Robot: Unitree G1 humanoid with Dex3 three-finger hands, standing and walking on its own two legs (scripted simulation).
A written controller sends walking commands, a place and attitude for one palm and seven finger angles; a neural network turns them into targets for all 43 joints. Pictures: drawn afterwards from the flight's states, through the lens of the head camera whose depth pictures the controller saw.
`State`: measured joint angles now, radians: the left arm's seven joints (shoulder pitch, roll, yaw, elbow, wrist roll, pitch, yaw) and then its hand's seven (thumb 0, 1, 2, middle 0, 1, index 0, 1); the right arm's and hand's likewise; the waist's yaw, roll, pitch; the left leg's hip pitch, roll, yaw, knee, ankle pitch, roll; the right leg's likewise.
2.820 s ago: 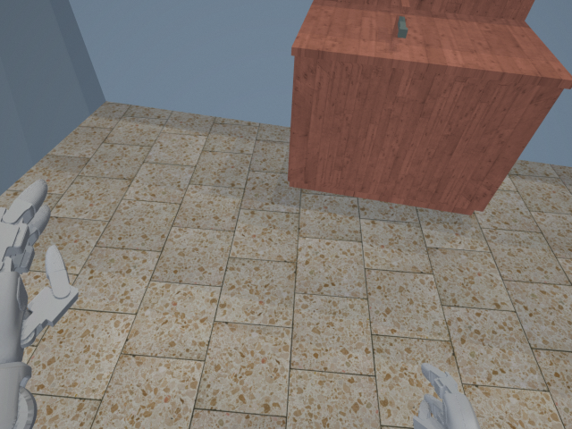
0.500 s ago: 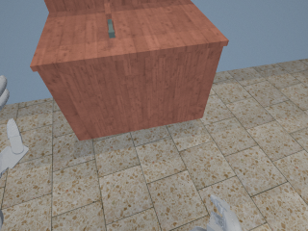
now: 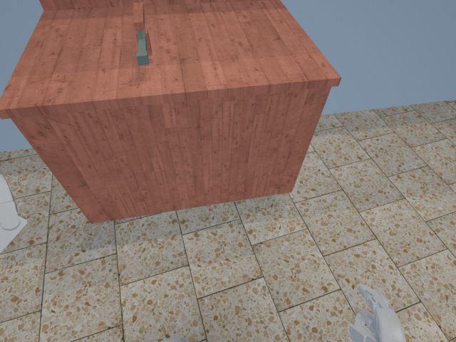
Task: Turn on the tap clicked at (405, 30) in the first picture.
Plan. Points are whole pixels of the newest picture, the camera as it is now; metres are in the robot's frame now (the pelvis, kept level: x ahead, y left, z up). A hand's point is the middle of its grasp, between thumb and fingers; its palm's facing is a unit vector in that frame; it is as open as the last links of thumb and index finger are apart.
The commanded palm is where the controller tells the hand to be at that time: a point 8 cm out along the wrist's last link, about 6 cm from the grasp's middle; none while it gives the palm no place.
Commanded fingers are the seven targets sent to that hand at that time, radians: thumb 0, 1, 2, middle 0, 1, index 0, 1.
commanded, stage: turn to face it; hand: left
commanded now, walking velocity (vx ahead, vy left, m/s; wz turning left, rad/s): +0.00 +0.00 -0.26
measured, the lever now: (142, 58) +0.79 +0.29 +0.06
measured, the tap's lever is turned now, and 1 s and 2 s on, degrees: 0 0 0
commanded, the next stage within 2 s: take the last steps up to it in 0.18 s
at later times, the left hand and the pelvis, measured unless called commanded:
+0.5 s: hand (101, 192) +0.26 +0.18 +0.18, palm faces +0.38 -0.84 -0.40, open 7.4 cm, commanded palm +0.20 +0.23 +0.19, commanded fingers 0.00 0.90 0.90 -0.20 -0.30 -0.20 -0.30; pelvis +0.03 -0.05 +0.01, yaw -3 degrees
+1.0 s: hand (151, 166) +0.31 +0.13 +0.17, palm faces +0.32 -0.85 -0.43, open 7.4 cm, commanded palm +0.25 +0.19 +0.19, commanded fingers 0.00 0.90 0.90 -0.20 -0.30 -0.20 -0.30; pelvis +0.07 -0.07 +0.00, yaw -5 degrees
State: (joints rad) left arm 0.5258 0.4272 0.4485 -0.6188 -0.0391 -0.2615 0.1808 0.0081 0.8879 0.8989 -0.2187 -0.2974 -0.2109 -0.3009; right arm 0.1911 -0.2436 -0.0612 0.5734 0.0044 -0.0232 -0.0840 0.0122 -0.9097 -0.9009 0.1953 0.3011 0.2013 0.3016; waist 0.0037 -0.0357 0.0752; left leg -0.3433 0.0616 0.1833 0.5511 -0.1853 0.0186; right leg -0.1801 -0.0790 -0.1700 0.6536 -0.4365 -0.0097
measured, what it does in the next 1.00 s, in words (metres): steps to the right: right foot, then left foot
